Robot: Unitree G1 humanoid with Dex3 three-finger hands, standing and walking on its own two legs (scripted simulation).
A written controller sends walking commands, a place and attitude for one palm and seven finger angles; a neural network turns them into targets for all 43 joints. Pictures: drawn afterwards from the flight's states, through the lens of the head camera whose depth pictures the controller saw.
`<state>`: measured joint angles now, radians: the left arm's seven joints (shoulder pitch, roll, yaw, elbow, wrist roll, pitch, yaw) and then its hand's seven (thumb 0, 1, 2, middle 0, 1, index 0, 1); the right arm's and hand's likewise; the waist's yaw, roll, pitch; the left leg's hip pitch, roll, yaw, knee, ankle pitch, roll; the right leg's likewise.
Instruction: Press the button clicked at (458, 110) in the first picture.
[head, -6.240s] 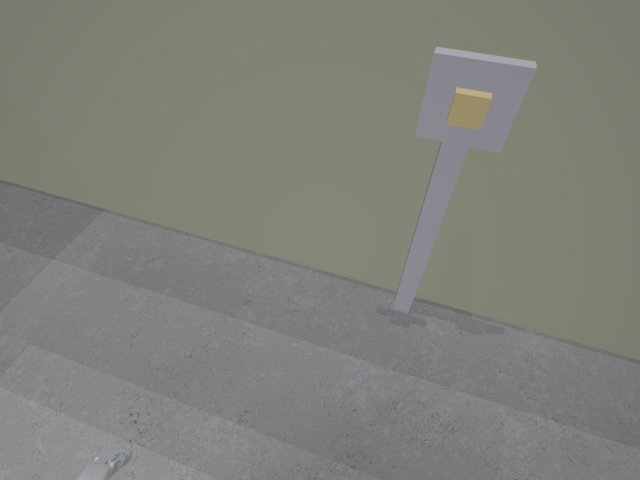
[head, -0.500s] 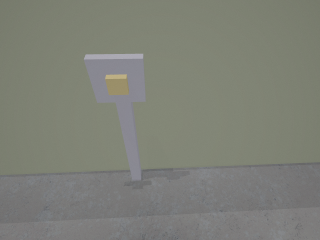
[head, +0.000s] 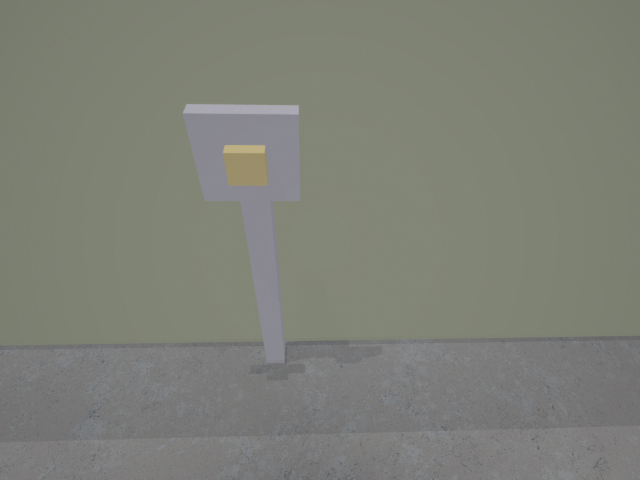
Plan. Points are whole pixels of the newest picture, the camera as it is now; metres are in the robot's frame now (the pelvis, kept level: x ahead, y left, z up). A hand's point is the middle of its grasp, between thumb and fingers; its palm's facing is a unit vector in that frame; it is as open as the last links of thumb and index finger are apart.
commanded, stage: look again from close up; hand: left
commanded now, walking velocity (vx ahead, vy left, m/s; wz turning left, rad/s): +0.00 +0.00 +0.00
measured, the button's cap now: (246, 164) +0.59 +0.16 +0.08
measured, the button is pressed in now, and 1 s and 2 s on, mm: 0 0 0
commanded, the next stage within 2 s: shuffle to correct the standing spot in 0.20 s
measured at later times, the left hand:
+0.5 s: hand out of the picture -0.02 +0.17 -0.18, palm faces +0.04 -0.98 -0.18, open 7.4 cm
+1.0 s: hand out of the picture +0.08 +0.13 -0.18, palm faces +0.13 -0.97 -0.19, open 7.3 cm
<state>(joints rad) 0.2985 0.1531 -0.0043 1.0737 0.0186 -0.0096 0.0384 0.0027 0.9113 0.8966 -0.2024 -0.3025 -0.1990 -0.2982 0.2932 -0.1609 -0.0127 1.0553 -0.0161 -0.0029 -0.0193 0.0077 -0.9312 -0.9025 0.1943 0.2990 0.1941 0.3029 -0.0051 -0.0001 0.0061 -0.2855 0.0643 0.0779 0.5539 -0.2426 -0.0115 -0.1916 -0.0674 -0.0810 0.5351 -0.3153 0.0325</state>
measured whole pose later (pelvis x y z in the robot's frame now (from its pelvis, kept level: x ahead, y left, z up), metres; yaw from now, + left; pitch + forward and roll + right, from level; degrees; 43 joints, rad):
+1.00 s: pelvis +0.08 -0.05 -0.01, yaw +4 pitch +0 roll +0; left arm 0.33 0.15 0.05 1.03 0.03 -0.04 0.01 0.00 0.91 0.90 -0.20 -0.30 -0.20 -0.30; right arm 0.35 -0.14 -0.04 1.13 -0.02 0.01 -0.03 0.00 -0.92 -0.90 0.20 0.30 0.20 0.30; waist 0.01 0.01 0.00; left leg -0.39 0.09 0.04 0.98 -0.51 0.01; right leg -0.23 -0.02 -0.20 0.61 -0.38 -0.07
